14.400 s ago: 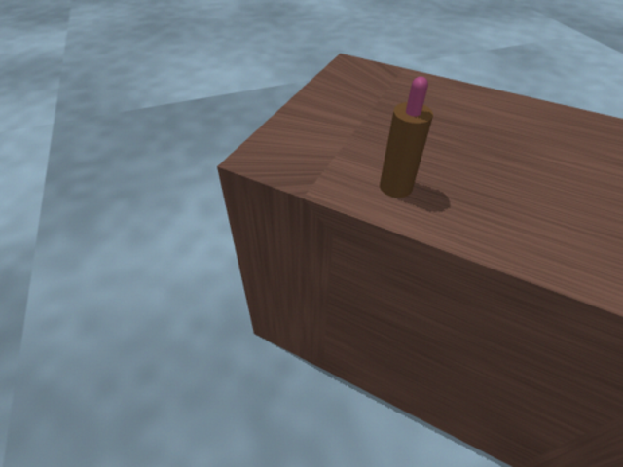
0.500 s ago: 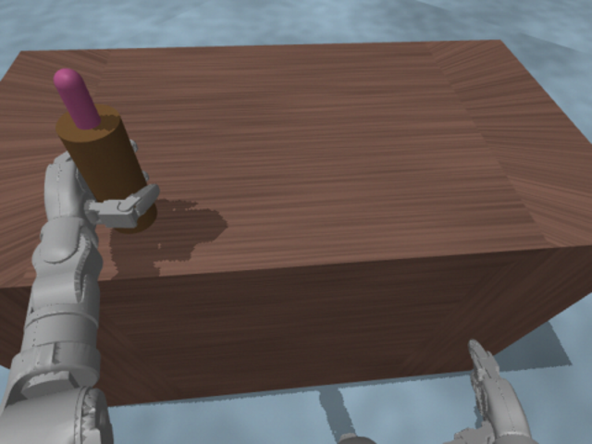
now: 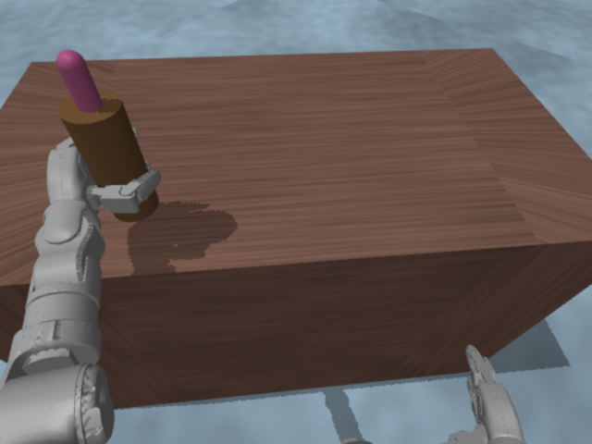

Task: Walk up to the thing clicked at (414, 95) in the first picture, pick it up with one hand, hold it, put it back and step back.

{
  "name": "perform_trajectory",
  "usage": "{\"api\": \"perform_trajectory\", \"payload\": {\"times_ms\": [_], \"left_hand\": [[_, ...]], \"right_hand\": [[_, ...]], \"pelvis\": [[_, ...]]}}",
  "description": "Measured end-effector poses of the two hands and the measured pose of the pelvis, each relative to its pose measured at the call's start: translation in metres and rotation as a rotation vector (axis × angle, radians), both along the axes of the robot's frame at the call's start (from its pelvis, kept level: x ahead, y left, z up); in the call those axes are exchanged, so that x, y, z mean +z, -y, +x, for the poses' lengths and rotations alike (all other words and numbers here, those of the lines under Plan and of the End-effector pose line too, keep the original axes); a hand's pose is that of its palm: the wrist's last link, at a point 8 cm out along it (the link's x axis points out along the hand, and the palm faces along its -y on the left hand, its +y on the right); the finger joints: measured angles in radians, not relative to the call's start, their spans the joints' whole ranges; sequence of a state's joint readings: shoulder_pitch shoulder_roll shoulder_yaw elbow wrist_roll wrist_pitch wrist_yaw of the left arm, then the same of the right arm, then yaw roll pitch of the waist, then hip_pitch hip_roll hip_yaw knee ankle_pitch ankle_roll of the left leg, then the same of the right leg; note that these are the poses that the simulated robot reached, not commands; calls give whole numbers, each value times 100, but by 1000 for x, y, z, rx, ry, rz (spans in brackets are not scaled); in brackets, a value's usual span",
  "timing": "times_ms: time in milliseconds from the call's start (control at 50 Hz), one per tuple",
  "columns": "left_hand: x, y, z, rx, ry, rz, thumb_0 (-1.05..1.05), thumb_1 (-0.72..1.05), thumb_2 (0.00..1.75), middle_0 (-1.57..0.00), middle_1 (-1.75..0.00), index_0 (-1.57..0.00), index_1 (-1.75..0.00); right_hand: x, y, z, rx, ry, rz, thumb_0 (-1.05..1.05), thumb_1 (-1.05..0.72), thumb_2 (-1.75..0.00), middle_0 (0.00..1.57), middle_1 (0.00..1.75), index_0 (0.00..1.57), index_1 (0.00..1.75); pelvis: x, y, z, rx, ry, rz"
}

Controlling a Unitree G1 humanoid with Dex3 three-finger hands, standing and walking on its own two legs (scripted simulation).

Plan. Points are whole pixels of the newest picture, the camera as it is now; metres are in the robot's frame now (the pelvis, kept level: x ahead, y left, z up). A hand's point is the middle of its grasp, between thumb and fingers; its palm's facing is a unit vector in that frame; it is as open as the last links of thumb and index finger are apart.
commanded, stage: lift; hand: left
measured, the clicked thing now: (107, 143) +0.46 +0.19 +0.18
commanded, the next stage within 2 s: hold in 1.38 s
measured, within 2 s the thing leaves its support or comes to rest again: neither
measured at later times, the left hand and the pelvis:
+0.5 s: hand (111, 148) +0.42 +0.18 +0.20, palm faces +0.15 -0.99 -0.04, open 8.9 cm; pelvis +0.01 +0.00 +0.01, yaw +0 degrees
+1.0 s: hand (87, 144) +0.37 +0.17 +0.25, palm faces +0.12 -0.99 -0.03, open 8.9 cm; pelvis +0.00 -0.01 +0.02, yaw +2 degrees
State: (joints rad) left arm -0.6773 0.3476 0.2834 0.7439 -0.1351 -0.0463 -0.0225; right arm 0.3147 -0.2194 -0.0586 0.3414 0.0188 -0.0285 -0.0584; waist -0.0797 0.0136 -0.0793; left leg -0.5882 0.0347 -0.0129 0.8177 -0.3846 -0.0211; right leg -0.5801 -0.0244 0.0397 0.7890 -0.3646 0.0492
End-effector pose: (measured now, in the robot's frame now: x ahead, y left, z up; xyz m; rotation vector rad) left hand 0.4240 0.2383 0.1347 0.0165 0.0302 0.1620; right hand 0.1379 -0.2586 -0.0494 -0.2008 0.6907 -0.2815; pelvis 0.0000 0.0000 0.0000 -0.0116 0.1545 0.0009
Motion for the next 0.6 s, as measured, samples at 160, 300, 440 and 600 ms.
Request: {"api": "perform_trajectory", "payload": {"times_ms": [160,300,440,600], "left_hand": [[15,0,2,-10,1,21,0,-24,109,-78,-99,-80,-100],[28,6,-5,-17,19,17,0,-25,109,-78,-99,-80,-100],[51,10,-19,-13,62,32,0,-25,110,-77,-100,-80,-102],[84,12,-43,-16,89,40,0,-26,111,-77,-102,-80,-103]], "right_hand": [[8,-4,3,7,41,5,-1,54,-5,6,6,5,5],[9,-6,6,11,61,23,-1,54,-5,6,6,5,5],[12,-7,12,24,101,37,-1,54,-5,6,6,5,5],[8,-13,18,54,119,79,-1,55,-5,6,6,5,5]], "pelvis": [[4,-2,3,-3,11,-4],[6,-2,7,-2,31,-3],[8,1,10,3,60,-1],[12,5,10,15,99,4]]}}
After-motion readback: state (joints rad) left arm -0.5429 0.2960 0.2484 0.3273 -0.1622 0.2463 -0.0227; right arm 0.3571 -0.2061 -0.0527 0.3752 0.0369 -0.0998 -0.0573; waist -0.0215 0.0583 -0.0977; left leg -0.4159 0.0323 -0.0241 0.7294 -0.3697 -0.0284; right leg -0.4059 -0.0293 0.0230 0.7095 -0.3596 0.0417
